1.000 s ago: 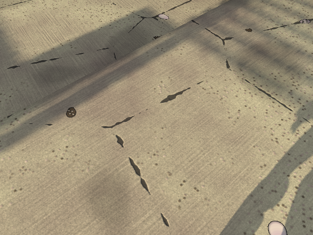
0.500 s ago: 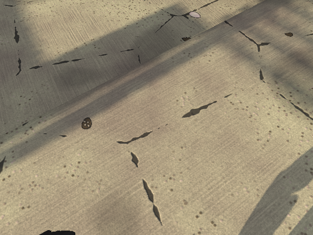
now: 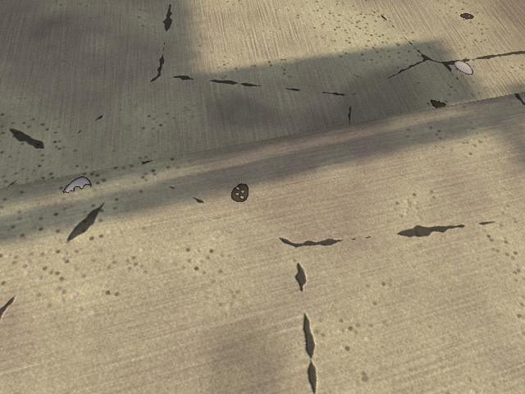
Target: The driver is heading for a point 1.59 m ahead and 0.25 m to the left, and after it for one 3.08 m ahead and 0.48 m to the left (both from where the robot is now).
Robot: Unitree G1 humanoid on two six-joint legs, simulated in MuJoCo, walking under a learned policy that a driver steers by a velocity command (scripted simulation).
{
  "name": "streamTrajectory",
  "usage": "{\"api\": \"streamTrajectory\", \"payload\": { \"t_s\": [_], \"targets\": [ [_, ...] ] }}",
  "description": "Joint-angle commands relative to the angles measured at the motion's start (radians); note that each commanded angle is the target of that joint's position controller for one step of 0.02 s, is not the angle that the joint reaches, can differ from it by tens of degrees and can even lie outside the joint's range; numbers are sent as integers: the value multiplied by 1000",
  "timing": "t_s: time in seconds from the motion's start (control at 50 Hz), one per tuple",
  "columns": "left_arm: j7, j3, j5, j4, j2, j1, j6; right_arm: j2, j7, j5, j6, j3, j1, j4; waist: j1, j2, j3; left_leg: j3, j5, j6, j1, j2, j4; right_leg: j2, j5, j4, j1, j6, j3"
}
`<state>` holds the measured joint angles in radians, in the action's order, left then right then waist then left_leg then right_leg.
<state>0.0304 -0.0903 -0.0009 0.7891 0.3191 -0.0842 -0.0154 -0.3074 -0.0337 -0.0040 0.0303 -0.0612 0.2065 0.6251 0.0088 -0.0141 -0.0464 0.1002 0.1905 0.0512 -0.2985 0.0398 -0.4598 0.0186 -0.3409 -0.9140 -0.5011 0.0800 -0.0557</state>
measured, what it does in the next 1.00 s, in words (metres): steps on the spot, turning left: right foot, then left foot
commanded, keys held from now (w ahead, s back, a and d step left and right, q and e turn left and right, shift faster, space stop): q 0.60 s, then no key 0.40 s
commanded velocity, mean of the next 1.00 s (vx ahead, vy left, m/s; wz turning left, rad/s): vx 0.00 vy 0.00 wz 0.47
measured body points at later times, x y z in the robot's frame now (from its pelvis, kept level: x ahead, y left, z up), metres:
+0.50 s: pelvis +0.00 -0.03 +0.00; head +0.04 -0.02 +0.45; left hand +0.05 +0.28 -0.11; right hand +0.23 -0.26 -0.10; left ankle -0.04 +0.11 -0.70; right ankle +0.03 -0.15 -0.74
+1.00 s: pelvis -0.01 +0.02 -0.01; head +0.01 +0.04 +0.44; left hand -0.02 +0.33 -0.12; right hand +0.26 -0.12 -0.09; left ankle -0.04 +0.11 -0.74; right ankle +0.06 -0.11 -0.74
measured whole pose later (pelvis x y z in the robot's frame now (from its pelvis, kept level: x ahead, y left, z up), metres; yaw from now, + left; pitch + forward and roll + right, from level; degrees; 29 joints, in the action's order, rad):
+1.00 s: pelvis -0.01 +0.02 -0.01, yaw +27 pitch +0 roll +0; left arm 0.02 -0.06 0.00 0.80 0.30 -0.16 -0.03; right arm -0.25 0.00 0.01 0.01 -0.02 0.14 0.66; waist -0.01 -0.02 -0.04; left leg 0.03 0.24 0.06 -0.24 0.07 -0.49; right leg -0.05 -0.30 -0.60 -0.27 0.07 -0.02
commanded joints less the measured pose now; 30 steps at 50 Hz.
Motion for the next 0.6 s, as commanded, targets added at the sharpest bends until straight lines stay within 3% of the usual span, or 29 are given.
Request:
{"api": "streamTrajectory", "payload": {
  "t_s": [0.02, 0.12, 0.16, 0.18, 0.2, 0.22, 0.24, 0.26, 0.28, 0.3, 0.36, 0.44, 0.52, 0.58, 0.6],
  "targets": [
    [-8, -7, -4, -72, 61, 46, 20, -189, -7, 0, -3, -58, -9, -74, 16, 166, 135, 277, -242, 178, 167, -229, 91, 6, -4, 125, -5, 8, -25],
    [-28, -12, -13, -70, 83, 12, 36, -188, 7, -9, 9, -60, -41, -87, 9, 184, 135, 391, -275, 170, 149, -209, 60, 29, -19, 303, 113, -16, -32],
    [-35, -17, -11, -54, 84, -48, 45, -179, 4, -23, 15, -58, -78, -95, -34, 173, 144, 394, -256, 127, 123, -166, 15, 26, 122, 507, 231, -41, -14],
    [-33, -28, -4, -46, 115, -80, 46, -158, 1, -25, 16, -52, -69, -97, -37, 138, 156, 365, -144, 80, 53, -124, -30, -42, 229, 573, 341, -69, -47],
    [-25, -40, 12, -54, 181, -92, 39, -101, 3, -11, 15, -38, -17, -94, -3, -64, 180, 231, 158, 19, -79, -18, -230, -248, 341, 600, 458, -148, -229],
    [-26, -46, 40, -52, 221, -68, 35, -133, 1, -18, 7, -50, -22, -124, 15, -285, 111, 68, 454, -39, -271, 101, -411, -401, 488, 628, 409, -323, -447],
    [-23, -30, 36, -82, 161, -22, 39, -213, 1, -2, 2, -75, 11, -97, 14, -181, 104, 81, 434, -78, -281, 26, -611, -430, 488, 625, 380, -373, -416],
    [-16, -15, 27, -94, 111, 26, 38, -231, 4, -10, 6, -88, 23, -72, 30, -131, 90, 71, 367, -92, -276, 15, -683, -365, 455, 610, 358, -331, -310],
    [-10, -10, 15, -102, 96, 54, 34, -203, 3, -11, 17, -86, 41, -49, 38, -109, 76, 57, 312, -112, -286, 8, -721, -300, 398, 600, 361, -288, -224],
    [-4, -6, 1, -102, 86, 57, 32, -179, 3, -10, 25, -79, 37, -48, 24, -115, 58, 49, 264, -130, -322, 1, -755, -282, 405, 597, 377, -281, -183],
    [11, -6, 11, -91, 101, -3, 16, -121, 13, -25, 25, -57, -29, -83, -23, -133, 55, -27, 207, -157, -340, -26, -668, -257, 456, 607, 430, -297, -86],
    [6, -23, 9, -89, 150, -30, 2, -92, 26, -14, 22, -37, -75, -117, -59, -150, 96, -77, 217, -159, -253, -79, -460, -298, 503, 597, 484, -311, -34],
    [-14, -35, -8, -88, 185, -21, -1, -110, 39, -16, 28, -41, -47, -122, -47, -166, 102, -142, 190, -124, -109, -71, -280, -323, 529, 572, 439, -294, 15],
    [-20, -33, -37, -77, 174, -9, 5, -117, 45, -14, 35, -54, 32, -99, 11, -136, 107, -172, 12, -51, 64, -38, -15, -306, 447, 453, 381, -216, 73],
    [-25, -22, -29, -52, 131, -72, 10, -157, 35, -12, 34, -71, 74, -88, 18, -35, 127, -105, -145, -11, 206, -52, 71, -258, 318, 322, 284, -142, 140]
  ]
}}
